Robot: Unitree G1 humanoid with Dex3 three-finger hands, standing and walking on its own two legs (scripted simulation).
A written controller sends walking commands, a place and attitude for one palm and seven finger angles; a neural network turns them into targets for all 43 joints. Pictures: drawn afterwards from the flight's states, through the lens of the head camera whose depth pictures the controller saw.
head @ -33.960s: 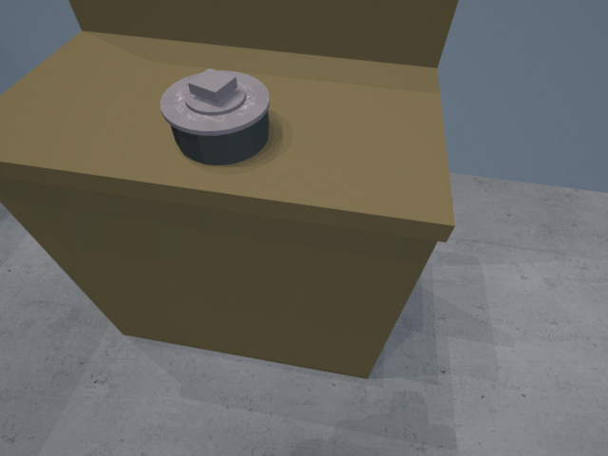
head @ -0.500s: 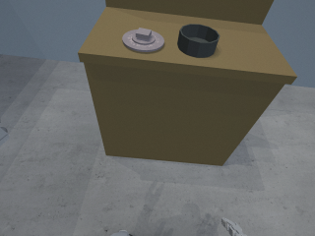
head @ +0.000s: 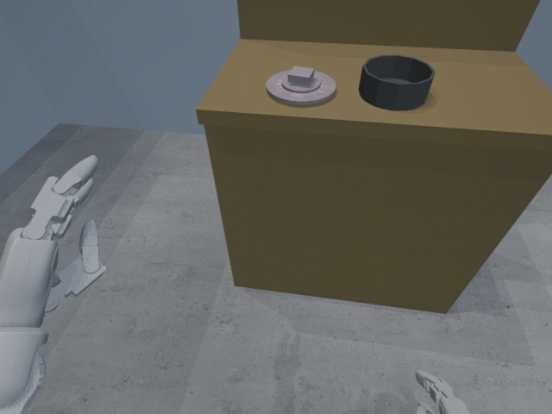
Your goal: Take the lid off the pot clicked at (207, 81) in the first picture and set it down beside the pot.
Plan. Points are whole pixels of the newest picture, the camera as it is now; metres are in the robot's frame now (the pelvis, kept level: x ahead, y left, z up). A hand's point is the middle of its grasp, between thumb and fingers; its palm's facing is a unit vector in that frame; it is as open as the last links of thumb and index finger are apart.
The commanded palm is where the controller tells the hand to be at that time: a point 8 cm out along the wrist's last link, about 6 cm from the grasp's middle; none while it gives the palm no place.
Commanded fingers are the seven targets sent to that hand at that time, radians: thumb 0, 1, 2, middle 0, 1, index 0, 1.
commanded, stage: stop stepping back and stand still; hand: left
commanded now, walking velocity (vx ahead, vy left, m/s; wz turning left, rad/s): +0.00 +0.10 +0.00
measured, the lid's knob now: (301, 75) +0.84 -0.01 +0.12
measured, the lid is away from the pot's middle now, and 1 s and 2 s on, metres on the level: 0.23 0.23 0.23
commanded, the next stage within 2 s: let the arm hang, fingers relaxed in 1.44 s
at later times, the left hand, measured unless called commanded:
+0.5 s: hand out of the picture +0.03 +0.18 -0.16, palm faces -0.04 -0.97 -0.25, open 7.3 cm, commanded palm none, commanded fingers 0.00 0.90 0.90 -0.20 -0.30 -0.20 -0.30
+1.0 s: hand out of the picture +0.10 +0.19 -0.15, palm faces -0.04 -0.98 -0.22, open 7.4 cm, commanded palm none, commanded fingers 0.00 0.90 0.90 -0.20 -0.30 -0.20 -0.30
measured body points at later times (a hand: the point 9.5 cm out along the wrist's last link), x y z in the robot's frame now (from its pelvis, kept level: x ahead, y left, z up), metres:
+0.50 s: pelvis +0.04 -0.01 +0.01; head +0.11 -0.02 +0.45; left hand +0.03 +0.23 -0.14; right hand +0.01 -0.26 -0.14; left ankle -0.02 +0.13 -0.72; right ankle -0.01 -0.11 -0.72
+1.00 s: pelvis +0.02 +0.02 +0.02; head +0.03 +0.01 +0.47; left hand +0.10 +0.24 -0.13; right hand +0.01 -0.22 -0.14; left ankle -0.02 +0.13 -0.72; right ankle -0.01 -0.11 -0.72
